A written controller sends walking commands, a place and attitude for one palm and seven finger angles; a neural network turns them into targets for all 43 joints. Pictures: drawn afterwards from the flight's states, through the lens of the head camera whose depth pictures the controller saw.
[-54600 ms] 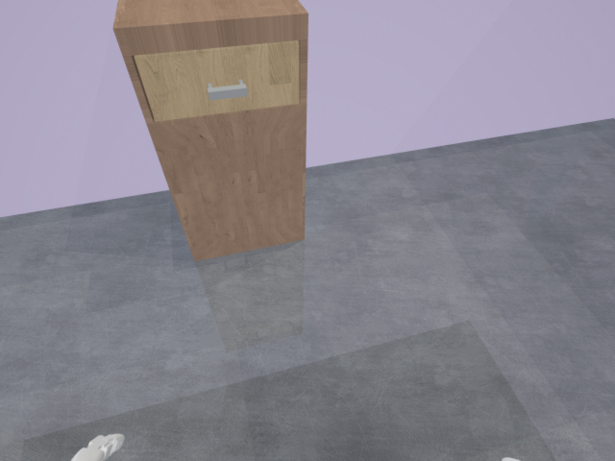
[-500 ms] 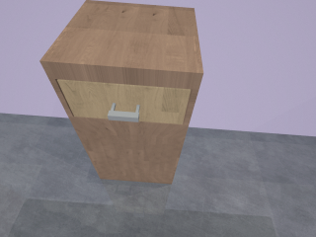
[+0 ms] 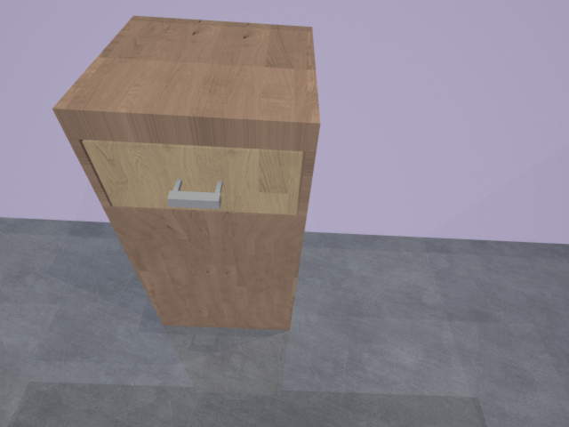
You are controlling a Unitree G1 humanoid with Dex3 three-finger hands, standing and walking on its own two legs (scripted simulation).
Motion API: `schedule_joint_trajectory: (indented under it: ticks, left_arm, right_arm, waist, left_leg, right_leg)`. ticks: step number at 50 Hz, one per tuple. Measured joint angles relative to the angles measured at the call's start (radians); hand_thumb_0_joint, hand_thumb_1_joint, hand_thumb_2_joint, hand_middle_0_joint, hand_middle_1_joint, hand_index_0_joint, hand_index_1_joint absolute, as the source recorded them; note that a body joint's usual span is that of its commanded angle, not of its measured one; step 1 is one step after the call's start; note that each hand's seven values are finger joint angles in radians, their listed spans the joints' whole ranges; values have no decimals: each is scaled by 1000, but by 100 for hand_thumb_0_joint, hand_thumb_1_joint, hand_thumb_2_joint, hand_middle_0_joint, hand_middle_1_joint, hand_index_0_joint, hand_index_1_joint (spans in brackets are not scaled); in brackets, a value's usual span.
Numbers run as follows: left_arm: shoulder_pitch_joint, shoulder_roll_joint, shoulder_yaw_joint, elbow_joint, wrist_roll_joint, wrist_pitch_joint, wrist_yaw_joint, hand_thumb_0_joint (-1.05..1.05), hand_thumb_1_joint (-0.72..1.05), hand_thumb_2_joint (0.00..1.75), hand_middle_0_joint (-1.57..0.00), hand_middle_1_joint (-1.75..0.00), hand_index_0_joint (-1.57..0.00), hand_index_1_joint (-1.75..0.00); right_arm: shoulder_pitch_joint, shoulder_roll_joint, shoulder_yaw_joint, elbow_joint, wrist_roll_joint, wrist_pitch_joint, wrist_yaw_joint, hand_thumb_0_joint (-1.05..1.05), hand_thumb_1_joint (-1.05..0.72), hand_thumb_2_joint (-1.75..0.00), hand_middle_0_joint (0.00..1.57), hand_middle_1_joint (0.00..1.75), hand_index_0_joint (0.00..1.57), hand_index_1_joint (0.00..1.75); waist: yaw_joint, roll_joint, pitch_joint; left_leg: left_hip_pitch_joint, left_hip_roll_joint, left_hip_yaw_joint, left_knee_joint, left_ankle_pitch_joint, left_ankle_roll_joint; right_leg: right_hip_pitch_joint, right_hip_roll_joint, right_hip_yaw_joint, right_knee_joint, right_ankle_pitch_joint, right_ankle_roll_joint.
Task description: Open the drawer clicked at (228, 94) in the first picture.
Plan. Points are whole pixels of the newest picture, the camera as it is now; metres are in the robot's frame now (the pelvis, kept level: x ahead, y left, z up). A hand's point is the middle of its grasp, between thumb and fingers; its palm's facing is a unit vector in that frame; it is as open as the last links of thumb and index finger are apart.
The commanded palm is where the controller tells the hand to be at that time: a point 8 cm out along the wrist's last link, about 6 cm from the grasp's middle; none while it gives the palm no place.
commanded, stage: come to a stop and stand still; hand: left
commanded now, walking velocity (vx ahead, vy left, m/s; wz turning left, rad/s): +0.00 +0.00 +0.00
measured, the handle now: (196, 192) +0.54 +0.21 -0.03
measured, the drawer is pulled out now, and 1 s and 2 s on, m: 0.00 0.00 0.00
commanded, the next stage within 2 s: look again from close up in 0.08 s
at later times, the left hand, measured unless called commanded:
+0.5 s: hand out of the picture -0.03 +0.22 -0.18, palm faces +0.05 -0.98 -0.20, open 7.4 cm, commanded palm none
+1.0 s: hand out of the picture -0.07 +0.20 -0.18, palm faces +0.05 -0.99 -0.14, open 7.4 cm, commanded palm none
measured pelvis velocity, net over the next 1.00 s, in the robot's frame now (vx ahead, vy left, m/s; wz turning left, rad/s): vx -0.02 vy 0.04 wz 0.01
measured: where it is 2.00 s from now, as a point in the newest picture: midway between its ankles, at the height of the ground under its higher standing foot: outside the picture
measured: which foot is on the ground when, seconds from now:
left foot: down 0.00-1.00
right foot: down 0.00-1.00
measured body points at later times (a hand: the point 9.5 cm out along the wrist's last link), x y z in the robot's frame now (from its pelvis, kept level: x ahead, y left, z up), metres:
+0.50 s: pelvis -0.02 +0.05 +0.00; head -0.04 +0.05 +0.44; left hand -0.03 +0.27 -0.16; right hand -0.02 -0.16 -0.16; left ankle +0.02 +0.14 -0.74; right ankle -0.01 -0.08 -0.74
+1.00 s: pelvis -0.02 +0.04 +0.00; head -0.03 +0.05 +0.45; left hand -0.07 +0.25 -0.17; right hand -0.02 -0.19 -0.16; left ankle +0.02 +0.14 -0.74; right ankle -0.01 -0.08 -0.74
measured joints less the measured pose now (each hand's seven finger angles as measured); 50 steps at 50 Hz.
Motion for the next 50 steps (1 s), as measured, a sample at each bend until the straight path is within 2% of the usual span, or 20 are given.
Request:
schedule_joint_trajectory:
  ticks: [10,12,15,24,34,39,46,50]
  left_arm:
    - [35,-36,-15,51,1,-10,-2,1,92,90,-20,-30,-20,-29]
    - [45,-54,-24,52,5,-27,8,1,92,90,-20,-30,-20,-29]
    - [57,-63,-26,56,5,-23,9,1,91,90,-20,-30,-20,-29]
    - [58,-26,-8,19,10,-6,7,1,91,90,-20,-30,-20,-29]
    - [63,-16,-7,4,13,-7,1,0,91,90,-19,-30,-20,-29]
    - [78,-24,-11,15,14,-6,-1,1,91,90,-19,-30,-20,-29]
    - [117,-34,-4,22,28,7,-17,1,91,90,-19,-30,-20,-29]
    - [140,-36,6,18,30,8,-26,1,91,90,-19,-30,-20,-29]
  right_arm:
    - [30,30,14,17,0,-9,4,0,-90,-90,20,30,20,29]
    - [16,18,12,-12,2,-5,10,0,-90,-90,20,30,20,29]
    - [16,6,8,-43,-2,-11,7,1,-91,-90,20,30,20,29]
    - [44,1,11,-64,-8,-13,12,1,-92,-90,20,30,20,29]
    - [32,-5,10,-62,-5,-21,16,1,-91,-90,20,30,20,29]
    - [24,-6,10,-56,-4,-21,16,0,-91,-90,20,30,20,29]
    - [28,-1,-2,-52,-10,-9,12,0,-90,-90,20,30,20,29]
    - [32,0,-12,-53,-13,-7,8,0,-90,-90,20,30,20,29]
  waist:
    - [11,21,3]
    - [3,49,22]
    - [-17,68,23]
    - [-8,49,-22]
    - [0,26,-23]
    - [3,18,-22]
    - [3,13,-37]
    - [6,14,-38]
  left_leg:
    - [4,-3,2,-26,29,14]
    - [-21,3,4,23,7,22]
    - [-33,-17,7,56,-6,41]
    - [-35,-67,21,60,-2,78]
    - [-29,-87,28,-1,42,92]
    - [-27,-86,25,-11,49,91]
    - [-36,-73,24,7,28,87]
    - [-45,-57,22,32,8,74]
  right_leg:
    - [22,-1,2,-68,51,12]
    - [9,3,5,-47,51,18]
    - [-9,-17,6,3,27,30]
    - [-34,-70,18,63,0,60]
    - [-39,-89,24,27,33,74]
    - [-35,-87,21,14,41,75]
    - [-53,-73,21,55,-32,42]
    - [-59,-58,20,64,-22,35]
